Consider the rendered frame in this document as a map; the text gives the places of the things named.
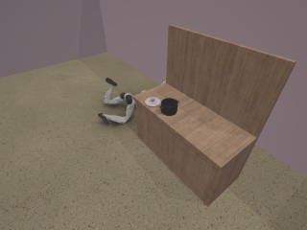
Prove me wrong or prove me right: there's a robot left thigh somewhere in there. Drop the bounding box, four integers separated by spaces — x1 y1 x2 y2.
104 92 125 104

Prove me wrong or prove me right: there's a table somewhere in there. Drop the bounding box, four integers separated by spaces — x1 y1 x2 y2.
132 24 296 207

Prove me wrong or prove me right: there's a pot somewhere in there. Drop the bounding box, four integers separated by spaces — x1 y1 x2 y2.
160 98 179 116

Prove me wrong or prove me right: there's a lid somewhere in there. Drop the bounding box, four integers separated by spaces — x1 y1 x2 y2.
145 97 161 107

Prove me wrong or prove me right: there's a right robot shin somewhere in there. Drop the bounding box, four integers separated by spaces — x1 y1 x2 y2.
103 114 127 124

